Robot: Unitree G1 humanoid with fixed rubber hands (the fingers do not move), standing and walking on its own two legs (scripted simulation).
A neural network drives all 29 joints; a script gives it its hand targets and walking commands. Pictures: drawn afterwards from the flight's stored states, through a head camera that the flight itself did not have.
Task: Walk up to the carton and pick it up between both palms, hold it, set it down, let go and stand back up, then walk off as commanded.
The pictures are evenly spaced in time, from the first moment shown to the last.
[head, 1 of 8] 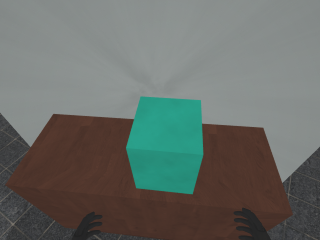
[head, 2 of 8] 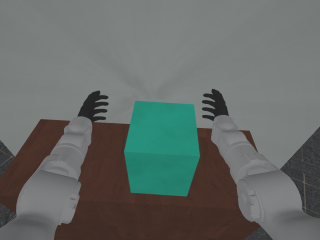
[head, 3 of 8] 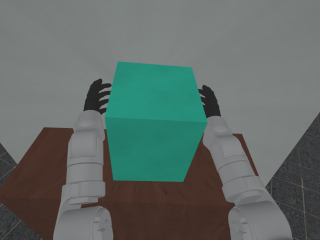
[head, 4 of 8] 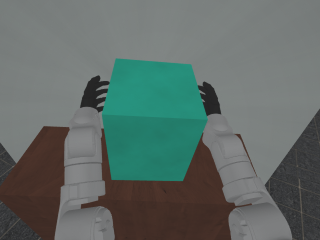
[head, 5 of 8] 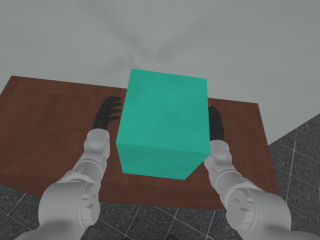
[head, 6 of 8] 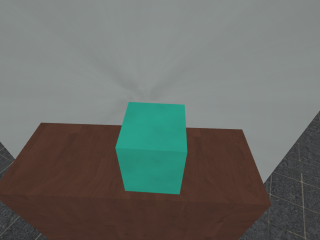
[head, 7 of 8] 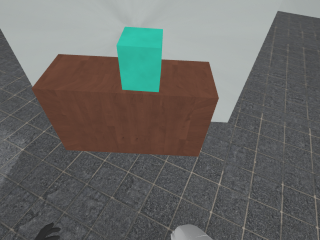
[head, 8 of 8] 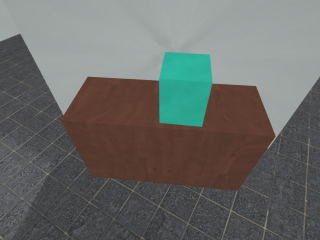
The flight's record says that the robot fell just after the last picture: no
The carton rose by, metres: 0.21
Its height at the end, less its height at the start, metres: +0.00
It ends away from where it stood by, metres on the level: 0.01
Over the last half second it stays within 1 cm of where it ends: yes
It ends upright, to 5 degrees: yes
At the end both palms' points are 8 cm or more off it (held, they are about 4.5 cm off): yes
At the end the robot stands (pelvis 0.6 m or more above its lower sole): yes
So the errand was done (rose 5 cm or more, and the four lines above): yes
